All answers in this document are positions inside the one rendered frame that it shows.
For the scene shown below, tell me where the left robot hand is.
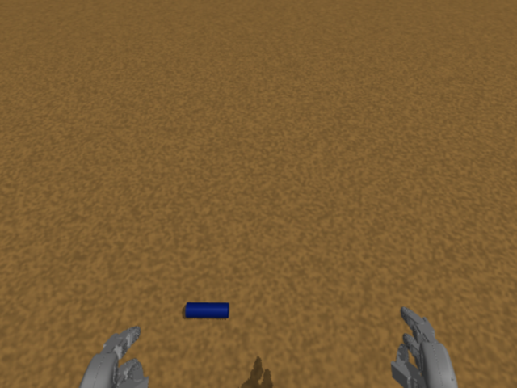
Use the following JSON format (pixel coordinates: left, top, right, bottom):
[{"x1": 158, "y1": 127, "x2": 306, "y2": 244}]
[{"x1": 79, "y1": 326, "x2": 149, "y2": 388}]

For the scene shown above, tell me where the can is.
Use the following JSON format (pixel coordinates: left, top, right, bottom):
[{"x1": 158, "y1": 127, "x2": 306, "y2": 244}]
[{"x1": 185, "y1": 302, "x2": 229, "y2": 318}]

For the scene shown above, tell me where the right robot hand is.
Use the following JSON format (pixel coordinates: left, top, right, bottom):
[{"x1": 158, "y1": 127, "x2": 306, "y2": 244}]
[{"x1": 391, "y1": 306, "x2": 458, "y2": 388}]

